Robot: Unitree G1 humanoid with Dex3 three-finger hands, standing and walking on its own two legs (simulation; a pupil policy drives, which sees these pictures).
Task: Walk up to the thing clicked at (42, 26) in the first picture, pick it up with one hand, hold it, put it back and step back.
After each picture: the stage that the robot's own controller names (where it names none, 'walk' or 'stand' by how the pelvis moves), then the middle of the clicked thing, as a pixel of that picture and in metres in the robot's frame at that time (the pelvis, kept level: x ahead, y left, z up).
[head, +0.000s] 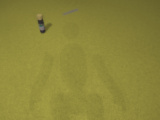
stand; (41, 24) +1.70 +0.51 -0.65
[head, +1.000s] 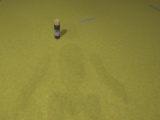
walk; (57, 29) +1.60 +0.24 -0.63
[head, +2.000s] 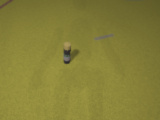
walk; (67, 53) +1.09 +0.10 -0.64
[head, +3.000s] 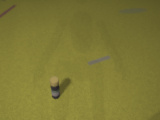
walk; (55, 88) +0.73 +0.18 -0.64
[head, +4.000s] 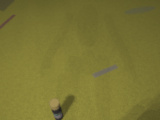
walk; (56, 110) +0.53 +0.21 -0.63
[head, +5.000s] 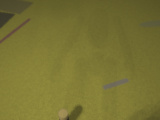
stand; out of the picture +0.48 +0.15 -0.65
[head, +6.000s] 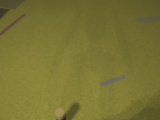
stand; (61, 119) +0.47 +0.16 -0.66
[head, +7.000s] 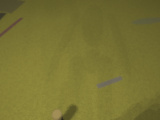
stand; out of the picture +0.47 +0.18 -0.66
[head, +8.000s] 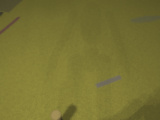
stand; out of the picture +0.46 +0.19 -0.66
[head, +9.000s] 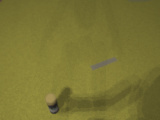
go down; (52, 104) +0.48 +0.19 -0.63
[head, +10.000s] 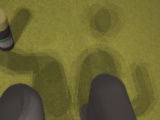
go down; (1, 32) +0.54 +0.25 -0.23
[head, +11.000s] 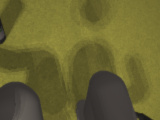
close in; out of the picture +0.53 +0.25 -0.22
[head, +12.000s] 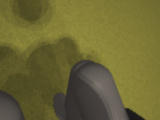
close; out of the picture +0.52 +0.29 -0.16
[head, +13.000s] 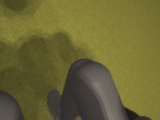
lift; out of the picture +0.49 +0.28 -0.17
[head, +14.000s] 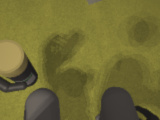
lift; (19, 69) +0.35 +0.20 -0.02
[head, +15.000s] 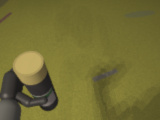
hold; (40, 86) +0.31 +0.14 +0.08
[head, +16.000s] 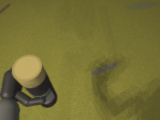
hold; (40, 86) +0.32 +0.14 +0.05
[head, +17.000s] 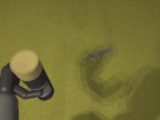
crouch; (37, 80) +0.35 +0.15 +0.00
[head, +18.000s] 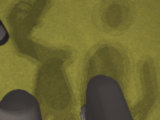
lower; out of the picture +0.51 +0.21 -0.03
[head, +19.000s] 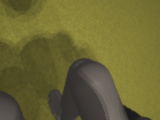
lower; out of the picture +0.46 +0.27 -0.17
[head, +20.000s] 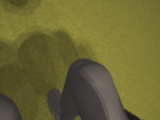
lower; out of the picture +0.47 +0.28 -0.17
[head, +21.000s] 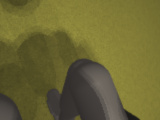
lower; out of the picture +0.48 +0.28 -0.17
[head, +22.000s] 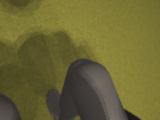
lower; out of the picture +0.48 +0.28 -0.17
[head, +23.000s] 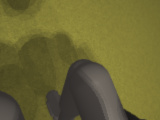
open; out of the picture +0.49 +0.26 -0.18
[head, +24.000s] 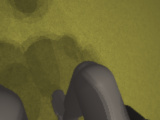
stand; out of the picture +0.48 +0.25 -0.18
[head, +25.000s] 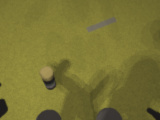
walk; (48, 79) +0.47 +0.16 -0.45
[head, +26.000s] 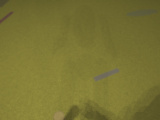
stand; out of the picture +0.43 +0.14 -0.60
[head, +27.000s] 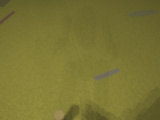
stand; out of the picture +0.44 +0.14 -0.60
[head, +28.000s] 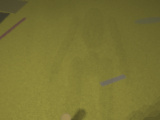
stand; out of the picture +0.44 +0.13 -0.65
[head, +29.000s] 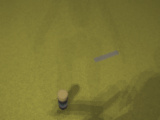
walk; (62, 100) +0.48 +0.09 -0.63
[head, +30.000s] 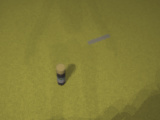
walk; (61, 75) +0.69 +0.14 -0.64
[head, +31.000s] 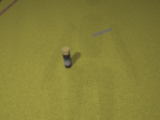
stand; (67, 57) +1.01 +0.21 -0.63
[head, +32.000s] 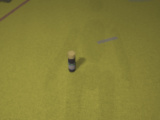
stand; (71, 62) +1.02 +0.12 -0.65
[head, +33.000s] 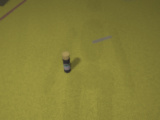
stand; (66, 62) +1.03 +0.16 -0.66
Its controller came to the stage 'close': yes
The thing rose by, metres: 0.69
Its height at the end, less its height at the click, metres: +0.00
